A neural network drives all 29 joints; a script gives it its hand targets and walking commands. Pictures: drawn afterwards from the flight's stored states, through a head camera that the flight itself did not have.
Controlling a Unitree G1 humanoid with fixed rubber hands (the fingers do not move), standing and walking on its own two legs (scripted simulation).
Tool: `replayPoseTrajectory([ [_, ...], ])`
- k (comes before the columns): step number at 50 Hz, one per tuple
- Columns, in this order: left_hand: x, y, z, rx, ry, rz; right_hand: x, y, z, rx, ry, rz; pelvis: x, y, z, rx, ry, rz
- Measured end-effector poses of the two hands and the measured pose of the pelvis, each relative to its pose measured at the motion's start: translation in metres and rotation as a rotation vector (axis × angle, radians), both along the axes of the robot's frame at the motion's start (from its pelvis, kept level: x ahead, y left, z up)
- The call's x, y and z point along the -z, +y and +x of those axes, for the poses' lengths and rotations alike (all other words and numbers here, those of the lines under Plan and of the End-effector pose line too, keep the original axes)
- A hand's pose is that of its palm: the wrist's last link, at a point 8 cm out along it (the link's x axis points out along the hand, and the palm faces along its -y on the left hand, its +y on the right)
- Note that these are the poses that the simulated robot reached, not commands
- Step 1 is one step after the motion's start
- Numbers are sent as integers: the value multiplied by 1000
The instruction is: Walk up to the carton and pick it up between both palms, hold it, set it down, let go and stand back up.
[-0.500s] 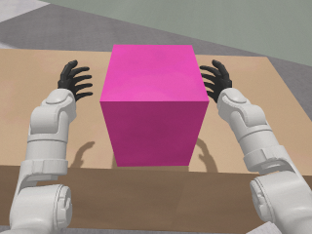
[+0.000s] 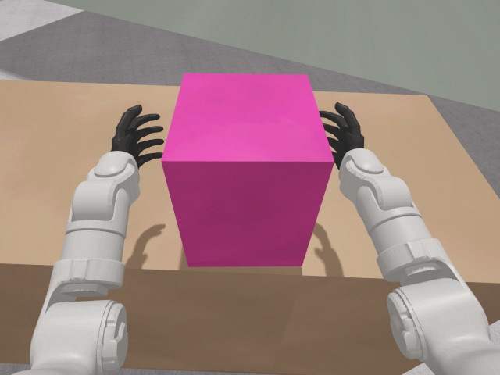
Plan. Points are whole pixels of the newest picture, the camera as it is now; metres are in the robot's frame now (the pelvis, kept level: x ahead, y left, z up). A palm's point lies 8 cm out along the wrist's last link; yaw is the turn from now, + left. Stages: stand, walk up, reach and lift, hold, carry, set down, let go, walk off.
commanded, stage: reach and lift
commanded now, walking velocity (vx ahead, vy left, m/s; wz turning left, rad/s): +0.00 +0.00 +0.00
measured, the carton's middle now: (245, 174) +0.42 +0.06 +0.11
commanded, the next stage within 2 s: none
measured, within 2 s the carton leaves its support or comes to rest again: leaves its support in 1.58 s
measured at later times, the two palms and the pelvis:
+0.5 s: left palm (139, 161) +0.38 +0.22 +0.16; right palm (339, 153) +0.43 -0.09 +0.16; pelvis +0.00 +0.00 +0.00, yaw +0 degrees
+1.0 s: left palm (144, 159) +0.38 +0.21 +0.16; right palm (335, 151) +0.43 -0.08 +0.16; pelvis +0.00 +0.00 +0.00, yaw +0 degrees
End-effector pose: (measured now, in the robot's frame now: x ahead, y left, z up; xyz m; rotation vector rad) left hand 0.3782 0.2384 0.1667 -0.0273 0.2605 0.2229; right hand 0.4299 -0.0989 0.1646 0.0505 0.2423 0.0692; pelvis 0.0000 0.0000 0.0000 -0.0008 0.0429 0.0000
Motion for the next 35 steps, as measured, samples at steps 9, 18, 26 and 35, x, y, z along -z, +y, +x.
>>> replayPoseTrajectory([
  [9, 13, -12, 3, -2, 25, -13, 5, 13, 1, 14, -6, 16, 0, 0, 3, 5, -16, -1],
  [18, 9, -11, 1, -13, 10, -9, 3, 12, 3, 16, -22, 21, 0, 1, 1, 7, -5, -4],
  [26, 10, -18, 1, 0, 17, -2, 4, 14, 1, 21, -14, 28, 0, 2, -4, 6, 0, -4],
  [35, 10, -27, 6, -3, 21, -17, 2, 16, 1, 38, -1, 21, 1, 1, -3, 13, 7, -1],
])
